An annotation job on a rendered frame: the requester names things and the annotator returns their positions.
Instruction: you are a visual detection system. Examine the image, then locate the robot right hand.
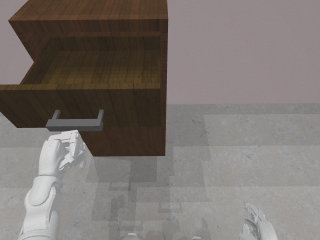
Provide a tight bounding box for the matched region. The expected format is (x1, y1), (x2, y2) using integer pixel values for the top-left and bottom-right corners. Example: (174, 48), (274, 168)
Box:
(239, 201), (278, 240)

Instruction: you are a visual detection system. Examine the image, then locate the cabinet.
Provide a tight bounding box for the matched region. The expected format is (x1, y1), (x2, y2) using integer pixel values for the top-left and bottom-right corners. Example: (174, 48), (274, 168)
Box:
(8, 0), (168, 157)

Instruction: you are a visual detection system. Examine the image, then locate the robot left hand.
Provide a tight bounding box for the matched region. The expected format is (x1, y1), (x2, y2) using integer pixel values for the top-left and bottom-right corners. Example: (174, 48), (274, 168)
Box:
(38, 130), (88, 180)

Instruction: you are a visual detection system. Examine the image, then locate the handle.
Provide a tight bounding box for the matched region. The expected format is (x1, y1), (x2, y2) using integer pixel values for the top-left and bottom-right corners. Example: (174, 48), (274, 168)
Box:
(45, 109), (104, 132)

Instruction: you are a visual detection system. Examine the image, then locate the robot left forearm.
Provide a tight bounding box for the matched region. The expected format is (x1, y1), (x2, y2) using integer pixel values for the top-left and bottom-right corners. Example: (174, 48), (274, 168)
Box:
(18, 175), (64, 240)

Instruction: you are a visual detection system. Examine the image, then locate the drawer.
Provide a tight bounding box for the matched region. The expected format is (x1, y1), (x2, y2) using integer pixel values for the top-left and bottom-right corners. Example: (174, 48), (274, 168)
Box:
(0, 35), (161, 128)

